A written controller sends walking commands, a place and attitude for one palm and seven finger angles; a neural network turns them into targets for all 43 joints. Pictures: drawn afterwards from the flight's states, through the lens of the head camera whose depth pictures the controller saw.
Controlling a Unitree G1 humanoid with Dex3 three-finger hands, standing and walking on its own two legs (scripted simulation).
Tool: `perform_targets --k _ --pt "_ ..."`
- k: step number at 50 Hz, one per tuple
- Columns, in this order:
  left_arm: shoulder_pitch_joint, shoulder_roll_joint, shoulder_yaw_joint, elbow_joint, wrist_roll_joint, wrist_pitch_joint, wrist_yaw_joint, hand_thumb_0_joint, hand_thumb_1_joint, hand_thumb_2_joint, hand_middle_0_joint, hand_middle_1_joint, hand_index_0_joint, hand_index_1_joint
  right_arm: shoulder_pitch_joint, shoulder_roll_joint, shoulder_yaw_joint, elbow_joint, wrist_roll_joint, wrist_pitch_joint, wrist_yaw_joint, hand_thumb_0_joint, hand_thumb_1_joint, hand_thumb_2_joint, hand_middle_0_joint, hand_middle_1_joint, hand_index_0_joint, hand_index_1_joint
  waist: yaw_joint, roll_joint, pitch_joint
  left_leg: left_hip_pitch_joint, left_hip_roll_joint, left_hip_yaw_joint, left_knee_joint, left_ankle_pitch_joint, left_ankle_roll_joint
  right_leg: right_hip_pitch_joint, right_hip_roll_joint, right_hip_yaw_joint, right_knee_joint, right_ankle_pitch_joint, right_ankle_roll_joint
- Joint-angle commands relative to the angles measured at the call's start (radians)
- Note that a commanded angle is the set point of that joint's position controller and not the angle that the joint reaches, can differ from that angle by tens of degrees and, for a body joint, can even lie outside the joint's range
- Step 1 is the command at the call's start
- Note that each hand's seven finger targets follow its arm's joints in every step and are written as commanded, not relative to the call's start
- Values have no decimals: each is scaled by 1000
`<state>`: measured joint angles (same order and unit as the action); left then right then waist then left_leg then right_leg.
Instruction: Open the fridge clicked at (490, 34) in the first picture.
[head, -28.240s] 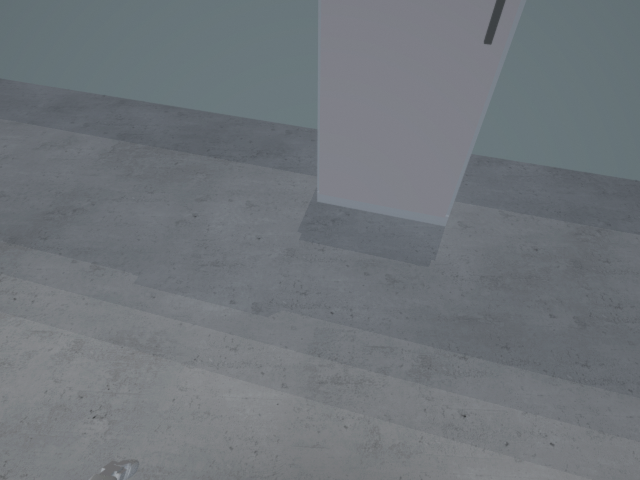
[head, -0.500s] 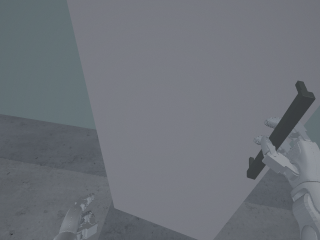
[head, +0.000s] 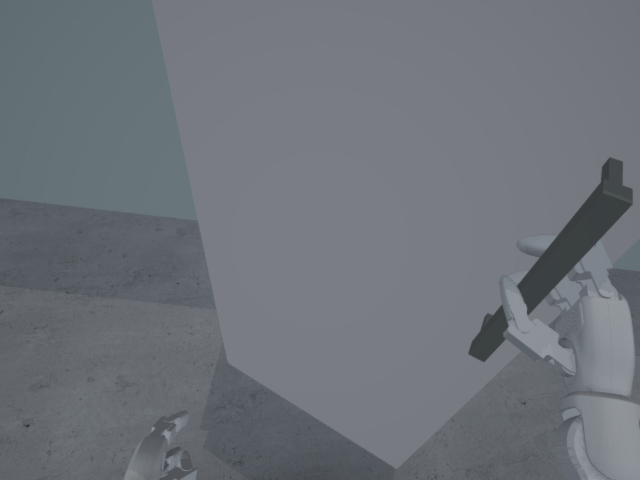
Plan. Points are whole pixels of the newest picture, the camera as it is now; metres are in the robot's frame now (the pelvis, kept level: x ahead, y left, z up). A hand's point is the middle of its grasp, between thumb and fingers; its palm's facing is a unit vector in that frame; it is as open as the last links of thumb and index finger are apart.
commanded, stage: walk backward, drawing the door open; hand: right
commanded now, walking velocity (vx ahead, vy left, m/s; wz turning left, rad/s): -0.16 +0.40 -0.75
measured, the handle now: (533, 277) +0.30 -0.17 +0.18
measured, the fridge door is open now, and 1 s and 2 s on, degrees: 25 60 83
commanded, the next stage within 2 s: stop walking and hold the door back in 1.42 s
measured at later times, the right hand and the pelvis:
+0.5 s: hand (437, 429) +0.15 -0.06 +0.17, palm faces +0.41 +0.86 -0.31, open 7.4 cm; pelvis -0.08 +0.17 -0.01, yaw -21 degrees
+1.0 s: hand out of the picture +0.07 +0.09 +0.16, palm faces +0.77 +0.58 -0.27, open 7.3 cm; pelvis -0.03 +0.40 -0.02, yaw -42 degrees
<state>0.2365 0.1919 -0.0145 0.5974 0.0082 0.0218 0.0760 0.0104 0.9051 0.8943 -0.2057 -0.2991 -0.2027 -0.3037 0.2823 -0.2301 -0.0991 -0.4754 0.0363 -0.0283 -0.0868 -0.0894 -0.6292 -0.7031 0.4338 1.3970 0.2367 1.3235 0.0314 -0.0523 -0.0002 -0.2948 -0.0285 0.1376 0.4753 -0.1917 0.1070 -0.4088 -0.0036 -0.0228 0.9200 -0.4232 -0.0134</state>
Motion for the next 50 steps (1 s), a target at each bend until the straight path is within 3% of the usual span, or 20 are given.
perform_targets --k 1,4,5,6,7,8,13,19,21,23,24,26,33,34,36,37,43,46,48,50 --pt "-133 54 22 -175 17 -95 24 0 900 900 -200 -300 -200 -300 -110 -118 -64 -324 2 -139 -5 0 -900 -900 450 1400 450 1400 -30 131 -167 111 280 -113 -142 103 46 12 -35 -41 -124 -10 5" --pt "-49 77 32 -163 19 -127 32 0 900 900 -200 -300 -200 -300 -204 -97 -2 -392 13 -152 -1 0 -900 -900 450 1400 450 1400 38 -36 -193 -52 151 -8 168 56 -50 302 -113 81 -560 269 -6" --pt "-52 126 55 -186 33 -145 26 0 900 900 -200 -300 -200 -300 -240 -96 12 -413 7 -166 3 0 -900 -900 450 1400 450 1400 27 -260 -168 -370 14 -19 411 -267 -135 470 -384 540 -670 538 -83" --pt "-53 118 54 -163 51 -150 11 0 900 900 -200 -300 -200 -300 -256 -109 22 -398 -37 -178 6 0 -900 -900 450 1400 450 1400 -3 -225 -186 -408 19 -182 669 -314 -159 478 -544 773 -691 677 -179" --pt "-94 125 60 -156 54 -154 0 0 900 900 -200 -300 -200 -300 -291 -145 -6 -395 -55 -192 11 0 -900 -900 450 1400 450 1400 -14 -76 -185 -360 37 -255 762 -251 -151 391 -565 741 -693 608 -231" --pt "-100 97 69 -159 64 -152 6 0 900 900 -200 -300 -200 -300 -310 -171 -34 -455 -53 -192 29 0 -900 -900 450 1400 450 1400 5 -98 -168 -376 53 -249 728 -276 -143 352 -498 683 -626 714 -224" --pt "-123 114 88 -91 28 -179 -18 0 900 900 -200 -300 -200 -300 -326 -66 17 -357 -44 -165 47 0 -900 -900 450 1400 450 1400 -24 -85 -150 -192 18 -180 485 -103 -163 293 -253 259 -576 552 -70" --pt "-181 93 93 -89 0 -191 -29 0 900 900 -200 -300 -200 -300 -366 -103 -48 -319 -23 -163 24 0 -900 -900 450 1400 450 1400 -15 -286 -187 127 -41 -97 8 -169 -177 175 -190 307 -538 314 -68" --pt "-144 57 84 -78 -16 -183 -33 0 900 900 -200 -300 -200 -300 -387 -166 -92 -337 -19 -171 14 0 -900 -900 450 1400 450 1400 -4 -40 -234 205 48 -108 -223 41 -145 176 -36 144 -346 209 5" --pt "-217 38 89 -105 -25 -174 -18 0 900 900 -200 -300 -200 -300 -387 -244 -177 -360 -22 -156 -2 0 -900 -900 450 1400 450 1400 -60 334 -267 155 320 -283 -195 86 -1 -30 69 10 156 -168 44" --pt "-231 71 111 -100 -29 -178 -6 0 900 900 -200 -300 -200 -300 -363 -205 -146 -322 -15 -147 4 0 -900 -900 450 1400 450 1400 -63 387 -248 73 379 -356 -191 10 59 -34 24 86 355 -202 27" --pt "-245 27 71 -115 5 -166 9 0 900 900 -200 -300 -200 -300 -357 -143 -84 -319 -24 -155 25 0 -900 -900 450 1400 450 1400 -45 208 -162 151 325 -220 -90 187 93 -158 -30 46 375 -145 42" --pt "-130 51 66 -153 14 -167 27 0 900 900 -200 -300 -200 -300 -364 -75 -1 -328 -8 -157 17 0 -900 -900 450 1400 450 1400 -4 124 -202 148 240 -71 66 291 31 150 -52 -84 -431 41 22" --pt "-69 61 71 -160 11 -174 24 0 900 900 -200 -300 -200 -300 -404 -60 25 -352 -2 -159 17 0 -900 -900 450 1400 450 1400 41 48 -234 -47 193 -33 246 229 -26 409 -107 -17 -562 238 6" --pt "-80 127 88 -157 43 -178 10 0 900 900 -200 -300 -200 -300 -455 -73 40 -350 -42 -207 26 0 -900 -900 450 1400 450 1400 9 -196 -224 -509 65 -155 654 -359 -177 697 -606 703 -591 954 -211" --pt "-109 140 87 -143 49 -176 -3 0 900 900 -200 -300 -200 -300 -438 -113 -15 -311 -62 -225 33 0 -900 -900 450 1400 450 1400 -8 -79 -211 -511 76 -244 742 -309 -168 662 -619 639 -576 947 -252" --pt "-165 121 102 -103 10 -190 -30 0 900 900 -200 -300 -200 -300 -406 -58 -3 -329 -28 -165 47 0 -900 -900 450 1400 450 1400 -29 -199 -132 -26 66 -161 358 -83 -154 171 -280 106 -548 417 -47" --pt "-186 113 93 -113 -15 -173 -32 0 900 900 -200 -300 -200 -300 -414 -93 -41 -298 -23 -159 28 0 -900 -900 450 1400 450 1400 -22 -248 -150 190 -13 -49 122 -107 -184 63 -225 155 -552 117 -51" --pt "-187 90 84 -110 -31 -160 -30 0 900 900 -200 -300 -200 -300 -408 -154 -99 -296 -23 -148 18 0 -900 -900 450 1400 450 1400 -25 -85 -154 243 12 -37 -60 -95 -183 15 -107 77 -390 -52 -6" --pt "-236 32 70 -115 -30 -156 -16 0 900 900 -200 -300 -200 -300 -400 -235 -165 -338 -18 -136 1 0 -900 -900 450 1400 450 1400 -48 371 -176 109 328 -304 -237 -184 -21 -93 46 -36 222 -208 53"
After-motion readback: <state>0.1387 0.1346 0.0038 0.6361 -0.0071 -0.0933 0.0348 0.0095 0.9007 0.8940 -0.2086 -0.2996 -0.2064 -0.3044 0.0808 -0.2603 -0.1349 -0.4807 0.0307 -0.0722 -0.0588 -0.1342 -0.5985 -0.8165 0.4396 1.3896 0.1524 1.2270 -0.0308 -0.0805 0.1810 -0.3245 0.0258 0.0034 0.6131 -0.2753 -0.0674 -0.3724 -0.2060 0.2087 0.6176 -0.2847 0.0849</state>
